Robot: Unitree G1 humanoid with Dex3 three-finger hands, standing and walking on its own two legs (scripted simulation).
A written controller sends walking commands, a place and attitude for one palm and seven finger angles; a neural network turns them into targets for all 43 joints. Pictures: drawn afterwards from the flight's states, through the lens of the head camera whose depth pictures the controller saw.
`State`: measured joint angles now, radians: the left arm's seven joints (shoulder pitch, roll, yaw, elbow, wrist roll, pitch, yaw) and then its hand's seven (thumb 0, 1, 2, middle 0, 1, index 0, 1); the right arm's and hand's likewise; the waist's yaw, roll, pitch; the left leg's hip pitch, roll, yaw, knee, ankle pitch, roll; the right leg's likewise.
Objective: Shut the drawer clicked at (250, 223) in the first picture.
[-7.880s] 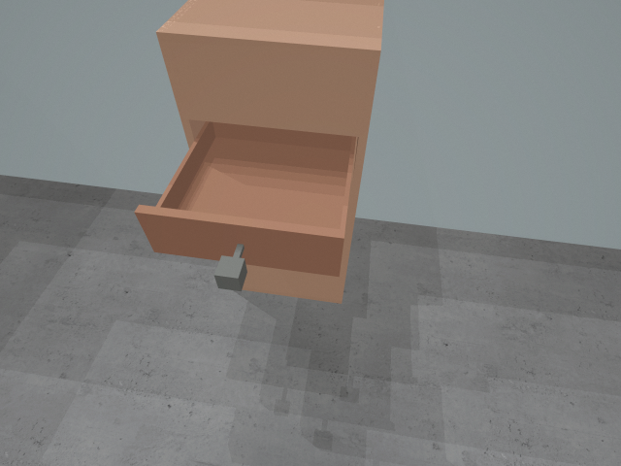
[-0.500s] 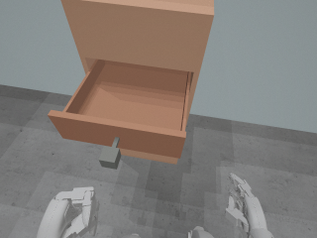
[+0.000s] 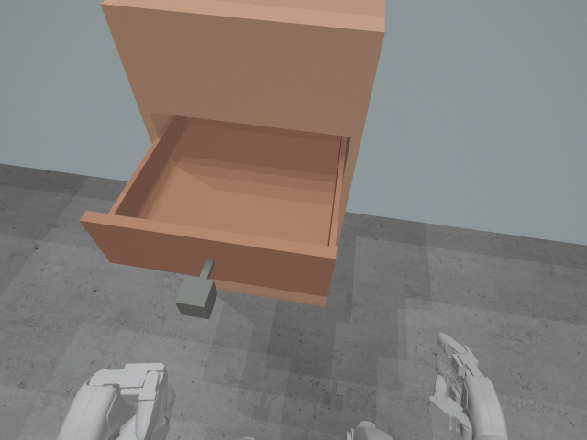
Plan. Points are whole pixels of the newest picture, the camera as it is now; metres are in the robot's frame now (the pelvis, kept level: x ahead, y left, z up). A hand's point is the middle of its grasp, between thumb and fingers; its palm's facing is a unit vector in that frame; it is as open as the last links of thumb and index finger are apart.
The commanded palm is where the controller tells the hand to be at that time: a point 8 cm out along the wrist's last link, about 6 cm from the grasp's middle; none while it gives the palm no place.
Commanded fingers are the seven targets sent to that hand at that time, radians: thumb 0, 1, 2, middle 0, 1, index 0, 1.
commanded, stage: raise the hand and make a fist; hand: left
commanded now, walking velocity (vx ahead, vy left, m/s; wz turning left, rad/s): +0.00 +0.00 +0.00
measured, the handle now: (201, 284) +0.34 +0.17 -0.02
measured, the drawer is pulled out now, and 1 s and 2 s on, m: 0.27 0.27 0.27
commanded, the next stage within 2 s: bring the fist close to the handle in 0.06 s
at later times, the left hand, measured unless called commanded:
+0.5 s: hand (176, 409) +0.16 +0.14 +0.05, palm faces -0.09 -1.00 -0.04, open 3.2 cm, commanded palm +0.13 +0.20 +0.05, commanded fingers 0.00 0.90 0.90 -1.40 -1.60 -1.40 -1.60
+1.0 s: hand (207, 383) +0.20 +0.13 -0.01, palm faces -0.13 -0.99 -0.05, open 3.2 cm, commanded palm +0.18 +0.19 +0.00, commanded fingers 0.00 0.90 0.90 -1.40 -1.60 -1.40 -1.60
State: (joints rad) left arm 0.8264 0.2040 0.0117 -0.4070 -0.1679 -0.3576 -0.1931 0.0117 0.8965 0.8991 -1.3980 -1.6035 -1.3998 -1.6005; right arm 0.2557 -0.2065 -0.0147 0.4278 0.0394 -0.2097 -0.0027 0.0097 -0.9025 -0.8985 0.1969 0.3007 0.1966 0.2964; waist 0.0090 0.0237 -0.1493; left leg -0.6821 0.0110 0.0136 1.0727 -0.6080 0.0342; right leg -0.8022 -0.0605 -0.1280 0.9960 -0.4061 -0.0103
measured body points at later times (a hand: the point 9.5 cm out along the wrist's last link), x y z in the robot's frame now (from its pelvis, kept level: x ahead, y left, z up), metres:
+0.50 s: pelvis -0.02 +0.00 -0.01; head +0.04 +0.01 +0.43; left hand +0.16 +0.20 +0.05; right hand +0.17 -0.23 -0.07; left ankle -0.04 +0.09 -0.67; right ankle +0.05 -0.12 -0.67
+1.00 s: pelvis -0.02 +0.00 -0.05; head +0.08 +0.00 +0.39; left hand +0.20 +0.18 +0.00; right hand +0.18 -0.23 -0.12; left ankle -0.04 +0.09 -0.67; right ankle +0.05 -0.12 -0.67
